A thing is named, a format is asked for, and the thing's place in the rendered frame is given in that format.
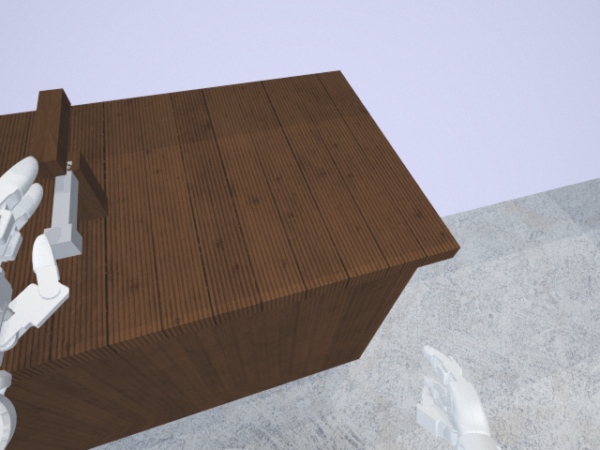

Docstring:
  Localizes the tap lever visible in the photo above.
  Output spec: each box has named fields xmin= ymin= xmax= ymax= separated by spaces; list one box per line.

xmin=44 ymin=161 xmax=83 ymax=260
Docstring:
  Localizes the left robot hand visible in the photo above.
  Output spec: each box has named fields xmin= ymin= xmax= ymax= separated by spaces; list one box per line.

xmin=0 ymin=157 xmax=69 ymax=367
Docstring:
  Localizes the right robot hand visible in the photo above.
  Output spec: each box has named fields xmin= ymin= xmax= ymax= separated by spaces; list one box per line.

xmin=416 ymin=346 xmax=490 ymax=449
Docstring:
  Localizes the counter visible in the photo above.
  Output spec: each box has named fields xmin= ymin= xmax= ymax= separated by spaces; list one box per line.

xmin=0 ymin=70 xmax=460 ymax=450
